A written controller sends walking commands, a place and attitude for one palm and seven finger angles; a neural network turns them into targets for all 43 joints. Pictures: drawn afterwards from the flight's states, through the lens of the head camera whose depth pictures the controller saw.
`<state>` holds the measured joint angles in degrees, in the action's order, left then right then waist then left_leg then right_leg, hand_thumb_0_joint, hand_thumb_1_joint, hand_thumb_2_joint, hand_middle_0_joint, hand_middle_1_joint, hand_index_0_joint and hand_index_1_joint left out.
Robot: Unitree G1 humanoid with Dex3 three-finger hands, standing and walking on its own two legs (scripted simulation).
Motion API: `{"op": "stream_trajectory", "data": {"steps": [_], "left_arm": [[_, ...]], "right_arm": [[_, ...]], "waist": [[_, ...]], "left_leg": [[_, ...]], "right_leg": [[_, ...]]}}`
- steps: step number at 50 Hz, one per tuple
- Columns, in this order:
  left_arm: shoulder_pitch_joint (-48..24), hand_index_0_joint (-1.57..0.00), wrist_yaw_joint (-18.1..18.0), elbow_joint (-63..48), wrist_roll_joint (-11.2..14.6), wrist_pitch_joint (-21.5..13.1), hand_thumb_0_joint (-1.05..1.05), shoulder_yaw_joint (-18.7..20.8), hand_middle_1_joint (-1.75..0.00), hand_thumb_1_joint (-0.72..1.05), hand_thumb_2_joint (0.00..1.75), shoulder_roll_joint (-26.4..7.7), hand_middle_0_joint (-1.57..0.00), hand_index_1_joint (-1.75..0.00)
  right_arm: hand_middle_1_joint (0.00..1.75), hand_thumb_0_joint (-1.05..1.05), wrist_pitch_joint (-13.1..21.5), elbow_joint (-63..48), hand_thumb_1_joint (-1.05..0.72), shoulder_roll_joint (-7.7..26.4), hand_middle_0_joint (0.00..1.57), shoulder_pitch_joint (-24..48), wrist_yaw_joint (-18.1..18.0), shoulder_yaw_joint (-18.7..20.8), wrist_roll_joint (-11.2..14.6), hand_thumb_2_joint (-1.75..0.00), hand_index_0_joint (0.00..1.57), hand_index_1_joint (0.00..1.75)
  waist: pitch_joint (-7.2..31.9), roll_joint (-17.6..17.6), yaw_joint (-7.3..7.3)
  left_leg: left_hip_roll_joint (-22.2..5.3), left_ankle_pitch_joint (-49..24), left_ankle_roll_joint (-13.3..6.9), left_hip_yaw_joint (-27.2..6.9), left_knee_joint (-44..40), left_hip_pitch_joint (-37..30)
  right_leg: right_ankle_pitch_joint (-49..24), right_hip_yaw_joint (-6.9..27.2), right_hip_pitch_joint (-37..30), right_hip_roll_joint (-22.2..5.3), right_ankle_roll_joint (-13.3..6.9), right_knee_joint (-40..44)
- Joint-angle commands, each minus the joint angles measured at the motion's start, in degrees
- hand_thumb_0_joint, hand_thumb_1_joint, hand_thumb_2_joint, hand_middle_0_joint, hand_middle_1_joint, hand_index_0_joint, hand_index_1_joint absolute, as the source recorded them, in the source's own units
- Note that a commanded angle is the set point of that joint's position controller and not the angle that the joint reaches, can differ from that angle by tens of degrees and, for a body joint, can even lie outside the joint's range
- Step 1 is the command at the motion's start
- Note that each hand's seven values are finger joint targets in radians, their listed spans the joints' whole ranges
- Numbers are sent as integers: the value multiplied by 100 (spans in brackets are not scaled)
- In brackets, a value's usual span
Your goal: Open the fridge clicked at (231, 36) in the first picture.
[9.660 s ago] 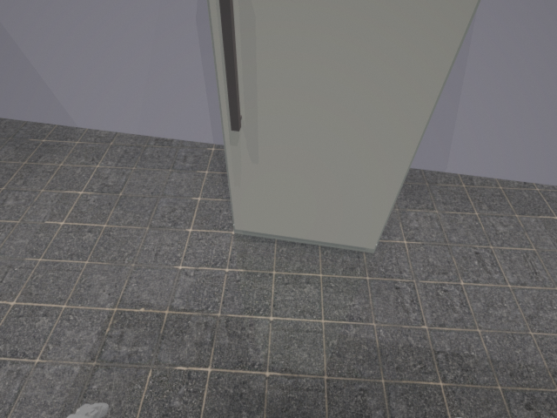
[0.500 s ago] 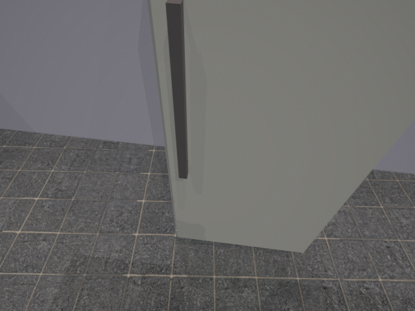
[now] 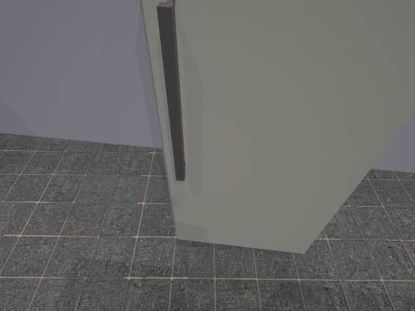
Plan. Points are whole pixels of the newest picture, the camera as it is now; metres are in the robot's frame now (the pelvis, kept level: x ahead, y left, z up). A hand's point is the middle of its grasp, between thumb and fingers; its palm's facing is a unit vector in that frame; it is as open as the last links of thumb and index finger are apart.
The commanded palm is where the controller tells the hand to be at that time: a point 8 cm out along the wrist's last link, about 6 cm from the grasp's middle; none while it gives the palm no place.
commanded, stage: look again from close up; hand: left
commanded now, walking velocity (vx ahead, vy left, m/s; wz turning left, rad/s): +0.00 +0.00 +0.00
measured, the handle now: (177, 110) +0.52 +0.11 +0.11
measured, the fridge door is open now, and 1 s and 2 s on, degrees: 0 0 0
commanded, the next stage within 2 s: raise the hand to about handle height in 1.52 s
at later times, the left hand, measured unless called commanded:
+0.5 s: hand out of the picture +0.05 +0.21 -0.17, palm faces -0.04 -0.96 -0.27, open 7.4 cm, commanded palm none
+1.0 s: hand out of the picture +0.05 +0.21 -0.17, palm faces -0.04 -0.96 -0.28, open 7.4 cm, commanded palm none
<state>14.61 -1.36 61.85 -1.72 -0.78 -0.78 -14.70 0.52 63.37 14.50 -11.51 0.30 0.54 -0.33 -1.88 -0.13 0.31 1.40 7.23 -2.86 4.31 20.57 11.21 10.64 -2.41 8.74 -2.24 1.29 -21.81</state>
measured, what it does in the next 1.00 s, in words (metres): stands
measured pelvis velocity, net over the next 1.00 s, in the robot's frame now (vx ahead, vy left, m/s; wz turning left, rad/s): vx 0.02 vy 0.00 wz -0.01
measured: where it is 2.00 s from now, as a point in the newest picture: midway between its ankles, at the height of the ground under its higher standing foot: outside the picture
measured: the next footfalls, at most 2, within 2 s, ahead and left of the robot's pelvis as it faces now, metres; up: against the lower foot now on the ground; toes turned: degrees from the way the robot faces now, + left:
none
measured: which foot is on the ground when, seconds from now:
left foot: down 0.00-1.00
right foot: down 0.00-1.00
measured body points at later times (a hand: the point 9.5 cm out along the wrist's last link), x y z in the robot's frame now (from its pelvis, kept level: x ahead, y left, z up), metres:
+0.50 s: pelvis +0.01 -0.01 +0.00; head +0.01 +0.00 +0.45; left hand +0.05 +0.26 -0.15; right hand +0.05 -0.28 -0.14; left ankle +0.05 +0.08 -0.74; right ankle +0.01 -0.13 -0.74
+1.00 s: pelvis +0.02 +0.00 +0.00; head +0.02 +0.00 +0.45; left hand +0.06 +0.26 -0.15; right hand +0.06 -0.27 -0.14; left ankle +0.05 +0.08 -0.74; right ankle +0.01 -0.13 -0.74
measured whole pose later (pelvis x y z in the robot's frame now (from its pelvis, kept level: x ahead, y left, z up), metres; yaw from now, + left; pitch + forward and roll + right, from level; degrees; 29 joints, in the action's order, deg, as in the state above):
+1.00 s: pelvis +0.02 +0.00 +0.00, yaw +0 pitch -2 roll +0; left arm 12.8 -1.1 63.0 -1.4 -1.0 -0.8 -15.5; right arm 0.9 64.5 15.0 -10.3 0.0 -0.2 -0.3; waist -2.1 -0.6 0.3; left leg 0.9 7.8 -2.3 4.4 18.6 8.6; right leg 10.4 -2.3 5.7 -1.6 1.0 -18.5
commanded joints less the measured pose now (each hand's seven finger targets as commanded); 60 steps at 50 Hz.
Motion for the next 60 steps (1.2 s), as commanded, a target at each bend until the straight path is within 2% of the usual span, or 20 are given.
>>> {"op": "stream_trajectory", "data": {"steps": [1,3,7,15,18,23,26,28,31,38,45,48,60], "left_arm": [[81,-20,-45,-251,35,-75,0,205,-30,90,90,-882,-20,-30],[85,-20,-50,-252,37,-97,0,208,-30,90,90,-898,-20,-30],[31,-20,-50,-256,48,-115,0,199,-30,90,90,-926,-20,-30],[-70,-20,-42,-232,59,-114,0,194,-30,90,90,-948,-20,-30],[-69,-20,-44,-230,57,-117,0,199,-30,90,90,-968,-20,-30],[-110,-20,-41,-216,59,-107,0,190,-30,90,90,-965,-20,-30],[-145,-20,-35,-209,60,-105,0,197,-30,90,90,-963,-20,-30],[-125,-20,-40,-220,61,-113,0,202,-30,90,90,-978,-20,-30],[-156,-20,-32,-204,66,-102,0,193,-30,90,90,-962,-20,-30],[-152,-20,-36,-184,62,-107,0,197,-30,90,90,-982,-20,-30],[-150,-20,-30,-168,62,-102,0,204,-30,90,90,-989,-20,-30],[-145,-20,-32,-168,60,-107,0,205,-30,90,90,-988,-20,-30],[-132,-20,-18,-120,50,-74,0,213,-30,90,90,-977,-20,-30]], "right_arm": [[30,0,87,-267,-90,983,20,-15,-56,199,-12,-90,20,30],[30,0,101,-293,-90,979,20,6,-57,191,-5,-90,20,30],[30,0,98,-264,-90,957,20,29,-56,181,-2,-90,20,30],[30,0,98,-217,-90,980,20,83,-62,153,-11,-90,20,30],[30,0,107,-217,-90,988,20,103,-65,150,-8,-90,20,30],[30,0,101,-208,-90,1003,20,117,-66,144,-12,-90,20,30],[30,0,98,-201,-90,1012,20,128,-68,142,-14,-90,20,30],[30,0,113,-204,-90,1010,20,111,-68,140,-10,-90,20,30],[30,0,106,-201,-90,1030,20,133,-73,139,-16,-90,20,30],[30,0,117,-192,-90,1038,20,136,-79,130,-12,-90,20,30],[30,0,117,-182,-90,1043,20,136,-81,132,-9,-90,20,30],[30,0,122,-175,-90,1037,20,147,-85,132,-10,-90,20,30],[30,0,120,-183,-90,1069,20,108,-91,146,-17,-90,20,30]], "waist": [[-53,76,-21],[34,-35,-21],[13,-57,-18],[21,62,-5],[45,10,-17],[38,69,-16],[-12,-11,-10],[120,20,-18],[42,52,-11],[113,38,-13],[39,47,-18],[84,9,-24],[11,68,-17]], "left_leg": [[-848,1018,169,-934,-734,107],[-827,632,149,-884,-610,18],[-822,389,154,-832,-524,-87],[-822,330,188,-802,-549,-116],[-837,182,177,-792,-537,-142],[-842,243,187,-801,-587,-170],[-844,322,195,-810,-625,-160],[-856,69,181,-802,-575,-226],[-857,197,195,-799,-624,-245],[-872,-56,184,-780,-593,-309],[-869,116,193,-794,-663,-273],[-868,-64,183,-799,-617,-313],[-878,383,199,-849,-791,-268]], "right_leg": [[233,518,174,-482,-240,440],[21,552,110,-515,-258,460],[-1,586,141,-531,-264,542],[-12,601,83,-533,-265,590],[-153,605,25,-541,-262,600],[-103,597,25,-529,-252,611],[-52,589,38,-527,-248,641],[-229,572,-62,-545,-245,616],[-129,574,13,-529,-239,634],[-331,576,-76,-539,-232,630],[-199,557,-63,-545,-218,679],[-314,559,-100,-545,-220,664],[-137,541,-37,-522,-202,645]]}}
